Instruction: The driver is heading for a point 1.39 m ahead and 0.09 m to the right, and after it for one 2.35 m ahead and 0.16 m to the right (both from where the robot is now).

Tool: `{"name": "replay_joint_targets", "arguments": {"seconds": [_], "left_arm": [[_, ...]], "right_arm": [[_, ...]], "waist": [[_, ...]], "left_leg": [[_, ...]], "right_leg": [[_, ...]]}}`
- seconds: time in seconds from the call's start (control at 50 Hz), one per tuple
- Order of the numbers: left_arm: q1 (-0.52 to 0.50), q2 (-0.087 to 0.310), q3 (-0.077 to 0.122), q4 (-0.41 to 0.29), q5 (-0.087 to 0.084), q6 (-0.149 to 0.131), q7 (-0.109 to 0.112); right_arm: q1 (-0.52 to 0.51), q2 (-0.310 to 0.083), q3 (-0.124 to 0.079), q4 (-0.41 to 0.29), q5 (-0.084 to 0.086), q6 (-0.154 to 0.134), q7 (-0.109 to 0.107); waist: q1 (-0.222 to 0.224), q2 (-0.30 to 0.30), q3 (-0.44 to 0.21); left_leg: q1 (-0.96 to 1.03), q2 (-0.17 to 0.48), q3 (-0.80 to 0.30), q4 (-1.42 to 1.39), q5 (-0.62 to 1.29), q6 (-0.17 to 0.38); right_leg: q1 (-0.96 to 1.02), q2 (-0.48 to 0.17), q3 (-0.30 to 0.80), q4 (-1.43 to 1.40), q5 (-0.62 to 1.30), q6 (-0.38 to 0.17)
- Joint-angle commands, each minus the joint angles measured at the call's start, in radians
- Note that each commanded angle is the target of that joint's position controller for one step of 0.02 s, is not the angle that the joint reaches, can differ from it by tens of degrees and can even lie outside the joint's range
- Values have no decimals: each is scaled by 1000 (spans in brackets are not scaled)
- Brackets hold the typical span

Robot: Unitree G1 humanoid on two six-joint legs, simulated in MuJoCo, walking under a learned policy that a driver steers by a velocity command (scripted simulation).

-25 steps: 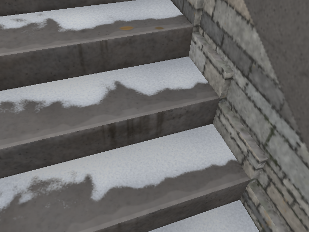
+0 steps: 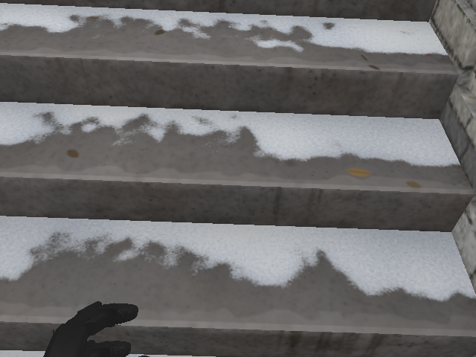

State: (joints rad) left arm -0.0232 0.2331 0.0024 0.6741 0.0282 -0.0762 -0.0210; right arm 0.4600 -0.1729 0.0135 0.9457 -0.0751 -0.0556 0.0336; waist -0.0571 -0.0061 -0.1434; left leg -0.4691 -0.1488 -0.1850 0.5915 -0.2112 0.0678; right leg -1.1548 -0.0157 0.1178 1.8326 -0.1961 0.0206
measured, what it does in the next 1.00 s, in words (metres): climbs: right foot 0.15 m higher, then left foot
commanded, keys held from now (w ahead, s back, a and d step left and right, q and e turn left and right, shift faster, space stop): q+shift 0.02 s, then shift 0.98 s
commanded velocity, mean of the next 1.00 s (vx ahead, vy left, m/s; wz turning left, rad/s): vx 0.02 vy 0.00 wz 0.24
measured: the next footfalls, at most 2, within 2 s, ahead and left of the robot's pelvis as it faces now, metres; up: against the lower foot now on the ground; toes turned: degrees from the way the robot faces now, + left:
right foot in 0.36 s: +0.29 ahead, -0.22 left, +0.15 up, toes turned +11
left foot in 0.66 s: +0.15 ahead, +0.04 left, +0.13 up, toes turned +15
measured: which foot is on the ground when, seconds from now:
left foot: down 0.00-0.38, up 0.40-0.64, down 0.66-1.00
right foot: up 0.00-0.34, down 0.36-0.90, up 0.92-0.98, down 1.00-1.00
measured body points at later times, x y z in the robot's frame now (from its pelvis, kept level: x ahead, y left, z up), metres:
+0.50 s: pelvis +0.15 -0.11 +0.07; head +0.15 -0.11 +0.52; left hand +0.24 +0.14 -0.03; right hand +0.38 -0.36 -0.01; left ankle +0.04 +0.03 -0.53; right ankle +0.25 -0.22 -0.58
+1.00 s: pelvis +0.17 -0.09 +0.12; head +0.17 -0.09 +0.57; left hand +0.19 +0.18 +0.00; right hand +0.33 -0.26 -0.02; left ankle +0.11 +0.03 -0.60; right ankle +0.21 -0.15 -0.58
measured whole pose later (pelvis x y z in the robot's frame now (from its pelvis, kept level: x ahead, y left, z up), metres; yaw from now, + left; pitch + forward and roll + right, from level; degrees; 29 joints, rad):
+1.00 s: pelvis +0.17 -0.09 +0.12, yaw +12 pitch -1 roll +3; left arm 0.29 0.21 0.03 0.74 0.00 0.02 0.11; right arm 0.22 -0.10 -0.01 0.81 -0.02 0.05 -0.05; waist 0.07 -0.05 0.01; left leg -0.23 -0.01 0.05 0.69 -0.61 -0.08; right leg -0.46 -0.02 -0.06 0.93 -0.52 -0.03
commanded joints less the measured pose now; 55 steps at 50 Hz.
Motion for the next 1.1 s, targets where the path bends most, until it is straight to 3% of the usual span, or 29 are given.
{"name": "replay_joint_targets", "arguments": {"seconds": [0.02,0.08,0.12,0.16,0.24,0.26,0.3,0.32,0.34,0.36,0.38,0.4,0.44,0.5,0.58,0.64,0.72,0.74,0.76,0.78,0.82,0.86,0.92,0.96,1.0,1.02,1.04,1.06,1.1], "left_arm": [[22,43,-2,-21,8,-1,12],[-37,69,-13,-71,-29,1,46],[-97,36,-29,-130,-15,8,65],[-121,46,-34,-174,-15,14,57],[-108,12,-44,-234,45,11,22],[-169,-3,-64,-267,37,31,-10],[-162,-49,-74,-255,17,56,-58],[-39,-48,-59,-239,3,56,-73],[58,41,-16,-185,-36,45,-69],[153,121,25,-148,-40,23,-47],[304,200,53,-104,5,15,-44],[437,259,72,-119,24,31,-62],[386,217,50,-53,-17,-23,-71],[75,-92,-40,-40,-76,-67,-29],[-40,19,-12,-102,-34,-90,-11],[144,37,-20,-42,-37,-79,-17],[387,89,-5,34,-30,-44,27],[374,77,-10,36,-27,-43,29],[358,118,46,83,-9,32,109],[327,129,50,65,-3,57,133],[254,77,40,35,-24,78,144],[279,14,23,36,-58,90,124],[377,-12,32,33,-39,87,120],[489,-31,37,60,-31,97,135],[601,-54,29,95,-12,107,137],[608,-85,11,134,10,105,121],[376,22,34,55,-10,98,123],[217,91,55,-14,-14,89,113],[157,33,37,-37,-6,80,113]], "right_arm": [[-96,-175,-35,-166,15,-50,-23],[39,-181,-39,-202,34,-51,-17],[139,-135,-19,-181,36,-49,-40],[72,-171,-19,-246,20,-46,-46],[-19,-240,-29,-277,34,-40,-65],[-84,-312,-54,-303,53,-37,-43],[-146,-324,-81,-268,57,-23,-26],[-226,-344,-93,-273,71,-26,-19],[-319,-347,-95,-302,101,-48,-4],[-255,-281,-97,-277,103,-60,4],[-92,-152,-83,-289,68,-51,-3],[-119,-193,-116,-285,81,-25,2],[-217,-194,-118,-307,96,-26,6],[-226,-102,-48,-258,60,-25,-9],[-132,-172,-66,-212,51,-7,14],[-262,-188,-72,-275,68,-26,-22],[-444,-161,-65,-312,67,-22,-46],[-438,-154,-64,-307,68,-25,-52],[-376,3,-31,-324,81,35,-40],[-301,16,-24,-311,111,61,-44],[-215,6,-28,-264,116,77,-45],[-145,-66,-61,-187,97,74,-65],[-285,-128,-75,-205,61,80,-79],[-453,-108,-73,-265,29,78,-88],[-546,-47,-54,-297,49,89,-86],[-527,68,-28,-296,59,106,-69],[-384,68,-26,-331,97,133,-71],[-288,12,-43,-315,81,142,-78],[-235,-32,-57,-302,59,146,-80]], "waist": [[38,109,-8],[-55,140,54],[-93,178,59],[-93,137,55],[-26,156,29],[12,42,83],[44,155,118],[124,216,74],[174,152,27],[160,99,-90],[106,-228,-370],[213,-413,-265],[135,-289,50],[-7,-6,75],[-2,-96,-32],[81,-101,2],[231,-134,22],[225,-143,23],[106,-20,30],[70,-39,50],[29,-92,53],[41,27,-28],[155,166,-33],[239,119,41],[299,19,70],[250,-151,122],[57,-229,197],[-6,-164,232],[-18,-96,239]], "left_leg": [[26,161,-353,-163,92,164],[372,314,-495,-83,250,223],[492,321,-511,-30,304,200],[406,324,-493,-41,334,203],[221,268,-457,-125,178,151],[160,280,-454,-272,95,149],[-56,338,-442,-398,-67,93],[-86,357,-409,-430,186,119],[16,342,-376,-366,551,115],[153,204,-263,-146,808,53],[-46,19,-170,155,256,-66],[-273,-72,-221,569,-331,-169],[-469,2,-169,1053,-183,-123],[-276,171,25,889,-199,-143],[-58,203,99,844,-15,-211],[-199,249,78,602,-130,-229],[-425,239,44,556,-88,-176],[-423,237,51,580,-93,-170],[-228,197,161,432,-223,-104],[-145,188,180,283,-298,-87],[34,148,265,-89,-95,-86],[369,156,249,-162,338,-112],[538,292,112,-82,926,-57],[294,304,119,11,821,-37],[120,185,187,278,387,-68],[-89,67,163,570,-343,-70],[-38,64,41,598,-282,-64],[1,84,28,662,-179,-64],[10,88,50,707,-106,-85]], "right_leg": [[34,65,-35,242,-108,65],[-287,56,10,358,-253,95],[-429,65,33,436,-332,69],[-385,46,20,392,-305,67],[-169,-44,-51,72,-140,45],[-66,-70,-119,-259,-342,39],[290,-80,-75,-450,-359,12],[527,-34,-144,-476,-238,15],[640,17,-143,-643,-157,16],[776,60,-42,-874,-60,-47],[1168,-180,469,-1038,312,-316],[1085,-355,995,-1299,-7,-428],[778,-282,782,-1353,-446,-317],[509,-146,306,-1177,-369,-183],[440,-100,111,-1130,78,-164],[652,-183,219,-1115,46,-208],[875,-248,402,-1161,-220,-297],[851,-250,413,-1155,-203,-303],[803,-231,352,-1214,68,-275],[796,-191,243,-1157,120,-229],[820,-108,90,-1029,200,-160],[727,-16,-76,-883,140,-79],[598,99,-275,-755,-263,-7],[740,63,-287,-765,-412,-24],[934,17,-228,-1110,-291,-96],[985,-61,-9,-1205,-149,-142],[641,-161,348,-1375,-251,-225],[518,-233,428,-1424,-488,-270],[447,-231,386,-1421,-612,-266]]}}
